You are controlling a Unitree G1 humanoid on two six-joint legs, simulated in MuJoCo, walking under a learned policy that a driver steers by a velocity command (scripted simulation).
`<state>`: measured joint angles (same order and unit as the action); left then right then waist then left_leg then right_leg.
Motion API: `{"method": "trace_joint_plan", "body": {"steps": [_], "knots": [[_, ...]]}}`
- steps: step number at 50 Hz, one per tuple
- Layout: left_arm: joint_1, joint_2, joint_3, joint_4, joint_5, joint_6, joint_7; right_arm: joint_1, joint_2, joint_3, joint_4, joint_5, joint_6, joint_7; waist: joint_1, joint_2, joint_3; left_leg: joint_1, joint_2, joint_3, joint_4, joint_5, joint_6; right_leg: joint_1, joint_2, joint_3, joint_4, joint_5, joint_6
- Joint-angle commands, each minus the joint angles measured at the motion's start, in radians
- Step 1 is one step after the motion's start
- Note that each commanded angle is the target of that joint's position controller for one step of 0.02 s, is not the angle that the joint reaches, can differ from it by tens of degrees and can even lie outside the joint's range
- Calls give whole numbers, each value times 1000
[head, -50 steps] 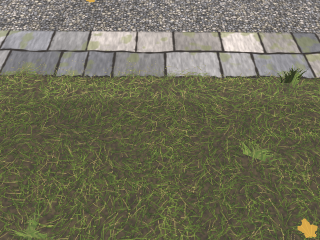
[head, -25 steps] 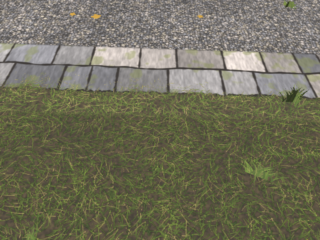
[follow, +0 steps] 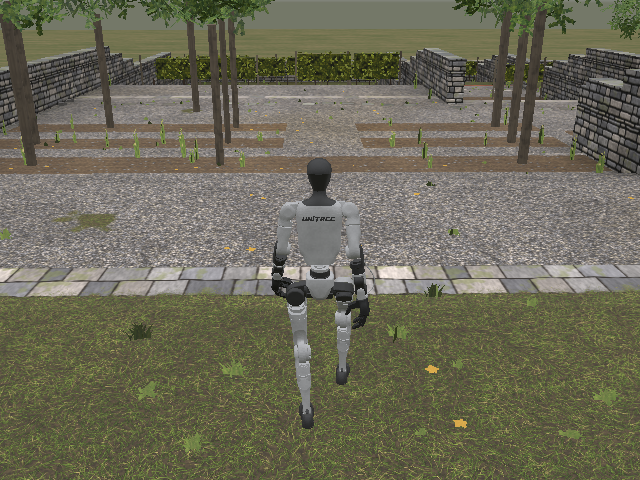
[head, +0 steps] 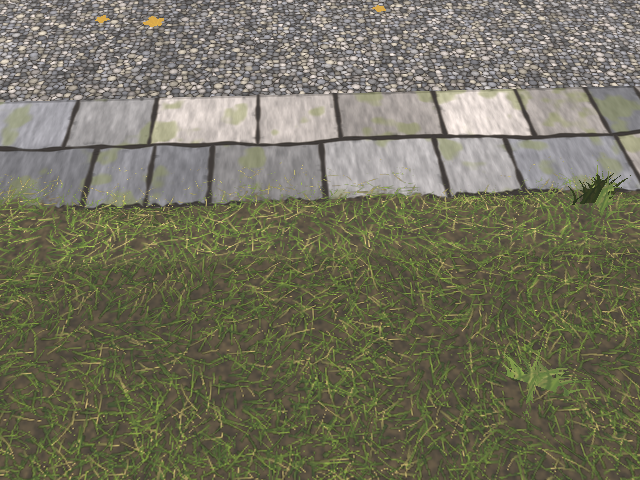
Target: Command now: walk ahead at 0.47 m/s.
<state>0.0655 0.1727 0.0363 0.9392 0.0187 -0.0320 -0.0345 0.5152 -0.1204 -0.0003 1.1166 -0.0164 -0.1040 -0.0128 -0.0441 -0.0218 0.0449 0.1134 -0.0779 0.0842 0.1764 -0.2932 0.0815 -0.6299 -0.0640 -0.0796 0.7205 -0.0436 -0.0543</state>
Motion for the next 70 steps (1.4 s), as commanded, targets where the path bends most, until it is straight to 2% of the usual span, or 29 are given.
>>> {"method": "trace_joint_plan", "body": {"steps": [1, 4, 6, 7, 8, 9, 10, 11, 13, 19, 29, 32, 34, 35, 36, 37, 38, 39, 42, 48, 57, 60, 62, 64, 65, 66, 67, 69, 70], "knots": [[-117, 43, 6, -86, -2, -16, 1, 74, -139, -23, -6, -2, -9, -10, 9, 100, 129, -68, 289, -110, -34, 568, 115, 4, 31, -30, -98, 7, -28], [-14, 70, 23, -66, -1, -29, 15, 30, -168, -32, -10, -9, -10, -15, 70, 108, 55, -6, 298, -75, 141, 935, 93, 172, 92, -52, -146, -96, -83], [275, 110, 50, 30, 3, -46, 31, 2, -189, -38, -14, -7, -1, -13, 186, 88, -94, -75, 256, -41, 490, 955, 65, 499, 125, -49, -241, -87, -123], [439, 189, 74, 64, 30, -52, 41, 10, -156, -29, -39, 2, -1, -6, 232, 12, -208, -280, 208, -14, 789, 622, 53, 747, -78, 176, -261, -242, -170], [466, 260, 91, 63, 40, -47, 34, 126, -47, -15, -53, 38, 2, 10, 160, -207, -312, -640, 1, -8, 1186, -187, 14, 967, -364, 725, -399, -343, -327], [366, 220, 83, 55, 3, -39, 23, 28, -146, -40, -65, 17, 5, 8, 141, -61, -249, -733, 45, -144, 1246, -149, 36, 880, -314, 761, -483, -425, -296], [261, 165, 65, 37, -7, -42, 21, -73, -158, -46, -104, 12, 0, 12, 107, -32, -111, -760, 95, -138, 1203, -45, 40, 733, -291, 588, -503, -384, -258], [220, 108, 50, 37, -3, -52, 17, -117, -145, -45, -113, 8, -3, 13, 83, 29, -50, -723, 127, -134, 1147, 14, 39, 618, -252, 484, -532, -246, -229], [227, 45, 27, 66, -3, -66, 27, -97, -104, -44, -107, -17, 21, 21, 22, 17, -18, -626, 164, -132, 1054, 35, 22, 485, -175, 330, -559, -95, -175], [360, 97, 21, 107, -6, -84, 35, -267, -108, -46, -176, -22, 63, 40, 23, -14, 48, -747, 193, -72, 864, 153, -33, 474, -127, 192, -617, 49, -162], [520, 99, 8, 146, 3, -78, 47, -587, -110, -35, -285, -3, 50, 42, 110, -50, 83, -782, 137, 1, 452, 271, -21, 717, -140, 118, -562, 294, -147], [487, 119, 15, 149, 10, -75, 56, -557, -125, -44, -289, -4, 37, 37, 71, -54, 69, -687, 100, 14, 382, 168, 23, 769, -163, 98, -469, 505, -135], [452, 141, 21, 147, 9, -71, 57, -358, -152, -64, -226, -6, 24, 24, -15, -53, -32, -442, 34, 39, 318, 137, 62, 751, -141, 68, -243, 718, -109], [435, 136, 19, 139, 2, -69, 54, -183, -184, -81, -167, -19, 15, 14, -83, -27, -125, -207, 60, 9, 282, 175, 91, 638, -103, 40, -41, 609, -90], [453, 80, 3, 102, -22, -70, 47, -19, -278, -106, -141, -47, 9, 4, -117, 96, -260, 84, 314, -294, 268, 78, 164, 365, -27, -8, 292, 226, -59], [548, 37, 2, 103, -42, -67, 40, -14, -327, -118, -140, -39, 19, 16, -65, 243, -343, 224, 524, -737, 135, 82, 284, 89, 147, 28, 592, -503, -37], [452, 108, 23, 94, -18, -61, 42, -112, -280, -110, -147, -4, 28, 23, -35, 103, -231, 112, 463, -678, 95, -13, 245, 10, 78, 136, 636, -413, -53], [364, 104, 23, 65, -11, -66, 37, -209, -215, -91, -163, 5, 25, 26, -7, 69, -98, -42, 429, -528, 62, 14, 208, -5, 38, 129, 590, -315, -54], [352, 53, 22, 67, 16, -42, 23, -239, -109, -57, -139, 3, 6, 20, 70, 66, -16, -257, 308, -297, -7, 213, 124, 116, -23, 116, 451, -224, -32], [196, 56, 24, 11, 8, -1, 4, -103, -161, -59, -99, -1, -17, 8, 62, 76, 41, -249, 279, -130, -67, 335, 83, -21, -28, 106, 332, -74, -4], [-82, 39, 0, -98, 4, -12, -7, 21, -159, -47, -68, -3, -17, -17, -3, 81, 85, -56, 300, 44, -26, 600, 43, -36, 17, -19, -50, 50, -33], [-58, 54, 8, -107, 8, -15, -4, 8, -188, -53, -65, -6, -7, -31, 27, 98, 53, 22, 322, 92, 101, 920, 36, 51, 72, -71, -105, -69, -81], [59, 80, 25, -78, 10, -17, 5, -18, -215, -62, -72, -9, 4, -37, 81, 125, -21, 42, 332, 120, 298, 1147, 35, 185, 136, -102, -118, -168, -128], [301, 143, 60, -7, 26, -26, 12, -59, -238, -70, -102, -3, 16, -28, 193, 100, -143, -125, 315, 141, 694, 958, 17, 514, 138, -26, -242, -163, -197], [391, 249, 93, -5, 35, -25, 24, -65, -185, -60, -156, 13, 11, -15, 212, -51, -248, -429, 227, 157, 1065, 432, -20, 779, -122, 332, -269, -217, -298], [348, 294, 101, -21, 15, -12, 19, -92, -166, -61, -220, 17, 1, 2, 148, -168, -298, -758, 15, -3, 1321, -244, -50, 927, -303, 831, -415, -130, -428], [309, 269, 95, -15, -7, -4, 22, -202, -200, -66, -244, 2, -8, 8, 144, -22, -175, -869, 104, -125, 1295, -140, -36, 844, -260, 685, -442, -148, -382], [210, 178, 71, -29, -9, -8, 26, -219, -193, -66, -252, 7, -19, 10, 63, 81, -28, -799, 169, -117, 1122, -16, -44, 601, -184, 492, -494, -5, -288], [188, 155, 62, -33, -17, -16, 32, -211, -185, -65, -254, -12, -1, 9, 31, 81, -9, -742, 186, -118, 1061, -11, -61, 523, -135, 423, -503, 73, -260]]}}
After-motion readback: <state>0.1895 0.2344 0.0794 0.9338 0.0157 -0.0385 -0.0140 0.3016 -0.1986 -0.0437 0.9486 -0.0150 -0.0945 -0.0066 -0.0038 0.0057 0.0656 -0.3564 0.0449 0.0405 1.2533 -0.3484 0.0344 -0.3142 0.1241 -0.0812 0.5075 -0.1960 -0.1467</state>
